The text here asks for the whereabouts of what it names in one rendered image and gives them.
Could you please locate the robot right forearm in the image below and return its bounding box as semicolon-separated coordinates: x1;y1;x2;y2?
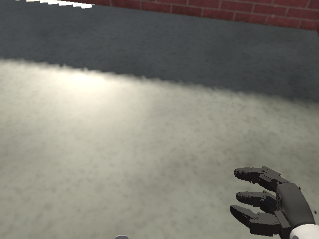
289;224;319;239

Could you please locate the right robot hand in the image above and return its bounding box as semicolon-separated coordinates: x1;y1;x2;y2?
229;166;317;239

